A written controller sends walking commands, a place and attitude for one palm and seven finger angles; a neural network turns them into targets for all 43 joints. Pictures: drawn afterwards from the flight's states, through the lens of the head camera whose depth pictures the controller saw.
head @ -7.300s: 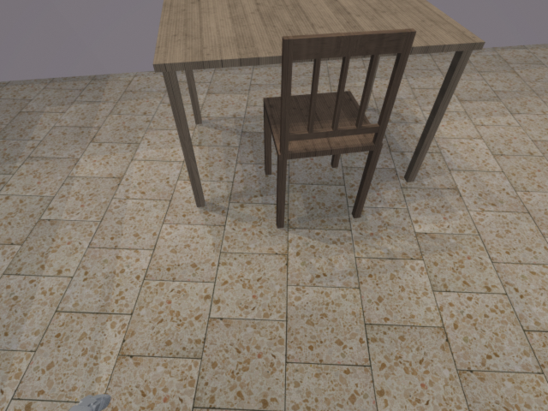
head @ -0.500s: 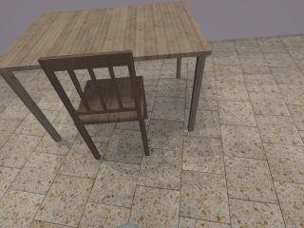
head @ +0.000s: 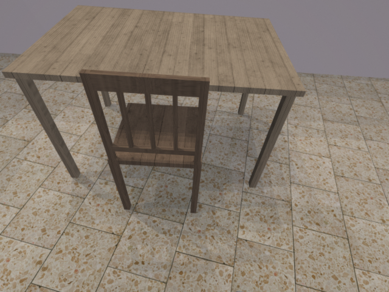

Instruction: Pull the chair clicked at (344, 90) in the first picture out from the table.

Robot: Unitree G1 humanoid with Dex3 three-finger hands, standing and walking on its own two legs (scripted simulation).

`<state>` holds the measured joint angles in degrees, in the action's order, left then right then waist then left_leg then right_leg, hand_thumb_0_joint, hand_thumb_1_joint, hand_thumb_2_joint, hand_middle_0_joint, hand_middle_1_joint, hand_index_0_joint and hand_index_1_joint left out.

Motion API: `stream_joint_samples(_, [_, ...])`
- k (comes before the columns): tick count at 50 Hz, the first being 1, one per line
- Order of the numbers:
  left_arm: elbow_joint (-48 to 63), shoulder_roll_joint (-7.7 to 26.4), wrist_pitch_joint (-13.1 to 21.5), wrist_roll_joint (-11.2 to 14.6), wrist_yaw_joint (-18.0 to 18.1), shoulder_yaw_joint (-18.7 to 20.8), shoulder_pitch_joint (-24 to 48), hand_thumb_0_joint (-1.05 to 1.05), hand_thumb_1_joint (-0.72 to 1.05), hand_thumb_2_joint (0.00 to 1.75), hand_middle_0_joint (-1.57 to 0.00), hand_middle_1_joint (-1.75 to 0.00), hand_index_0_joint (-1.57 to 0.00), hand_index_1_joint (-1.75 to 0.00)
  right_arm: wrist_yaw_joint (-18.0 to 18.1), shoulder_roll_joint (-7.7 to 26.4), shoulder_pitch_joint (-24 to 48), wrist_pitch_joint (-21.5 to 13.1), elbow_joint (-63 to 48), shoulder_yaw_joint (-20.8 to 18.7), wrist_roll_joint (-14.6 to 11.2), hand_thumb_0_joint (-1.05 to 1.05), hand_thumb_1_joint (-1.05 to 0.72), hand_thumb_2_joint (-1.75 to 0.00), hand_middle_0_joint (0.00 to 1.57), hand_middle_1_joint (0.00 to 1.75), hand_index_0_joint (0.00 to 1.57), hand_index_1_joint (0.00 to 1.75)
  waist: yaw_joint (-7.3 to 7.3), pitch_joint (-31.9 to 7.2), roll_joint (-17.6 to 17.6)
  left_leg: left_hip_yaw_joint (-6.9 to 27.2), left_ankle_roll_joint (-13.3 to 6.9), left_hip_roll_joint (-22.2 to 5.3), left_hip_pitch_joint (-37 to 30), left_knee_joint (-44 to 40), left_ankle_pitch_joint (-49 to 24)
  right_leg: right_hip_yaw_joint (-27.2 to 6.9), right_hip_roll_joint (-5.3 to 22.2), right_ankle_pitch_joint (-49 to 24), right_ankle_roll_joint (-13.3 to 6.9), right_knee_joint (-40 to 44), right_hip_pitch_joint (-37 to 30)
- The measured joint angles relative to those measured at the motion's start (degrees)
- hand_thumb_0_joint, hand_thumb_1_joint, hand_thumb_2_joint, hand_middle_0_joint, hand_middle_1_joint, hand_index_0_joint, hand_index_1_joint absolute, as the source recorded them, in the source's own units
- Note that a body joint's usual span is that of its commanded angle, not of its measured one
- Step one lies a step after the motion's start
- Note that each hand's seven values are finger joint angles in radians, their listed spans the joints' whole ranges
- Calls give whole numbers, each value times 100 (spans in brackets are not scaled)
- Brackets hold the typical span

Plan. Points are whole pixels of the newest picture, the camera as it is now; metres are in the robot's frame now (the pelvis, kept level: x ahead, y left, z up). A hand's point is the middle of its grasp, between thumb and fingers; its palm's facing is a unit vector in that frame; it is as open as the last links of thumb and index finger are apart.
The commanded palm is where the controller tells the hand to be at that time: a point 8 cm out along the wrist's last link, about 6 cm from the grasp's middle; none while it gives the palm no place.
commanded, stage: take the last steps up to it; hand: left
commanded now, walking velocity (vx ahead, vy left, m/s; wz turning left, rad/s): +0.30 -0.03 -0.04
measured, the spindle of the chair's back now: (150, 122) +0.68 +0.21 -0.11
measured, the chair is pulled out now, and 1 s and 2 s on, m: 0.00 0.00 0.00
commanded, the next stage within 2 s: come to a stop and stand still in 0.48 s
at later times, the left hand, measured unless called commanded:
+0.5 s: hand (145, 252) +0.25 +0.14 -0.17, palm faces +0.03 -0.97 -0.22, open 7.2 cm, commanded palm none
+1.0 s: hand (134, 260) +0.23 +0.17 -0.18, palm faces +0.03 -0.98 -0.22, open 7.4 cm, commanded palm none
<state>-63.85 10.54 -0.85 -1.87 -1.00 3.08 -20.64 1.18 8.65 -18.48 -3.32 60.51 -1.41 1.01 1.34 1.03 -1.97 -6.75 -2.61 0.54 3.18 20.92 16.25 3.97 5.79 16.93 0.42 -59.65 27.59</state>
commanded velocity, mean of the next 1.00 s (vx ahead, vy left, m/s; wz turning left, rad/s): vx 0.05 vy -0.04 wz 0.00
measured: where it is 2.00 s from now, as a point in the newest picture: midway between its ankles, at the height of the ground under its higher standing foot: outside the picture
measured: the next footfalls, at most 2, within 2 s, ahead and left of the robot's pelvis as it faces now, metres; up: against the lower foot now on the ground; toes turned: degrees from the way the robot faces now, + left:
right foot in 0.28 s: +0.26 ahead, -0.14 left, +0.00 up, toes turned -8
left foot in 0.68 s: +0.33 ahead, +0.09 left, +0.00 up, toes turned +5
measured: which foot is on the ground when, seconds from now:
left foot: down 0.00-0.28, up 0.30-0.66, down 0.68-1.00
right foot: up 0.00-0.26, down 0.28-0.74, up 0.76-1.00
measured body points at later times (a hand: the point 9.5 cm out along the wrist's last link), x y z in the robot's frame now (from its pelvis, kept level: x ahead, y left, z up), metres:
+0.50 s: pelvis +0.17 -0.04 -0.01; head +0.19 -0.05 +0.44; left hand +0.25 +0.19 -0.15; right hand +0.17 -0.27 -0.17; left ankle +0.17 +0.09 -0.67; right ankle +0.22 -0.13 -0.74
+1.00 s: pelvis +0.22 -0.02 -0.01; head +0.26 -0.01 +0.44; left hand +0.23 +0.22 -0.17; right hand +0.32 -0.24 -0.15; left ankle +0.29 +0.09 -0.74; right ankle +0.18 -0.15 -0.69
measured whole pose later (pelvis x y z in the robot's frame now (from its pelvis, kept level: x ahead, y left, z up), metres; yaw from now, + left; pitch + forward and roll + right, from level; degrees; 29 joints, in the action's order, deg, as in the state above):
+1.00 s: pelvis +0.22 -0.02 -0.01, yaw -3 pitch -1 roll -1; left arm -60.1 10.4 -3.6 -1.3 1.8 3.3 -14.8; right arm 2.1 7.9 -5.0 0.7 58.0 -2.2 1.1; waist 1.7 5.2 -0.6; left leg -7.3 -1.7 -3.2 17.1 26.5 8.5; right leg 0.6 2.1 27.5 1.8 -52.9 20.4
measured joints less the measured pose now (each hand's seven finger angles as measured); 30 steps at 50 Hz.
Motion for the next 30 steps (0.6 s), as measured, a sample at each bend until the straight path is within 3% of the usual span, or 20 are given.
stream_joint_samples(6, [323, -53, 35, 32, 5, 22, 716, 1, 92, 90, -20, -30, -19, -30, 11, -144, -509, -29, 381, 31, -2, 1, -92, -90, 20, 30, 20, 30, -131, 120, 33, -11, 22, 108, -565, -450, 96, 16, 71, -473, 57, 716, 421])
stream_joint_samples(13, [636, -58, 148, 53, -23, 34, 1390, 1, 92, 90, -19, -30, -19, -30, 4, -168, -861, 8, 644, 12, 53, 1, -91, -90, 20, 30, 20, 30, -441, 319, 249, -47, 252, -81, -908, 14, 858, 214, -195, -492, -262, 2227, -104])
stream_joint_samples(15, [732, -41, 336, 27, -11, 40, 1478, 1, 92, 90, -20, -30, -19, -30, -23, -192, -919, 44, 722, 9, 4, 1, -91, -90, 20, 30, 20, 30, -407, 360, 265, -11, 223, -214, -530, 1161, 1258, 269, -273, -959, -374, 2443, -340])
stream_joint_samples(17, [766, -88, 459, 67, 25, 21, 1506, 0, 91, 90, -20, -30, -19, -30, -43, -152, -772, 127, 721, -11, -56, 1, -91, -90, 20, 30, 20, 30, -383, 456, 343, 307, 94, -247, 321, 3214, 1397, 347, -334, -633, -423, 2165, -403])
stream_joint_samples(18, [763, -119, 460, 82, 40, 2, 1468, 0, 91, 90, -20, -30, -19, -30, -49, -116, -677, 162, 686, -36, -60, 1, -91, -90, 20, 30, 20, 30, -363, 458, 375, 413, 45, -240, 731, 4003, 1296, 369, -370, -481, -430, 2210, -513])
stream_joint_samples(20, [697, -194, 424, 91, 90, -31, 1334, 0, 91, 90, -20, -30, -19, -30, -60, -21, -441, 208, 561, -80, -25, 1, -91, -90, 20, 30, 20, 30, -339, 404, 443, 495, 14, -312, 1436, 4799, 871, 398, -452, -431, -408, 2526, -781])
stream_joint_samples(22, [583, -257, 390, 82, 147, -47, 1154, 0, 91, 90, -20, -30, -19, -30, -65, 55, -186, 225, 381, -112, 14, 1, -91, -90, 20, 30, 20, 30, -352, 310, 465, 499, 72, -431, 1955, 4778, 549, 412, -510, -552, -370, 2912, -1031])
stream_joint_samples(25, [456, -185, 355, 75, 224, 22, 929, -1, 95, 90, -20, -30, -20, -30, -71, 88, 138, 224, 111, -129, 40, 1, -91, -90, 20, 30, 20, 30, -343, 156, 437, 454, 201, -584, 2378, 4045, 264, 436, -568, -634, -384, 3354, -1319])
stream_joint_samples(30, [263, -137, 315, 37, 159, -26, 633, -1, 94, 90, -20, -30, -20, -30, -91, 157, 534, 190, -78, -143, 39, 1, -93, -90, 19, 30, 20, 30, -163, 38, 377, 333, 315, -601, 2271, 2528, 90, 428, -612, -557, -302, 3657, -1680])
